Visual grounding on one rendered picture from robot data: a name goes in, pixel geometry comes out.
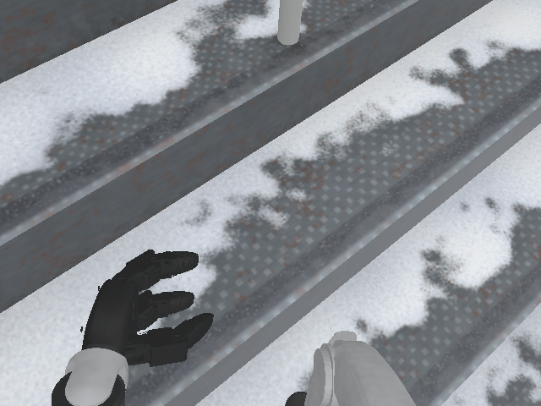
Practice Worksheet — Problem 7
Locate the left robot forearm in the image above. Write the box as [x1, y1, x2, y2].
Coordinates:
[52, 348, 128, 406]

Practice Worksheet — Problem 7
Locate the robot left hand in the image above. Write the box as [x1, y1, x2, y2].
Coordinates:
[80, 250, 214, 367]

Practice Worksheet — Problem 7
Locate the robot right thigh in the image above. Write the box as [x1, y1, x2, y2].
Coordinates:
[314, 340, 416, 406]

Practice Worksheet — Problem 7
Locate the robot right shin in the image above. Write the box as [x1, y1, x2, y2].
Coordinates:
[304, 331, 357, 406]

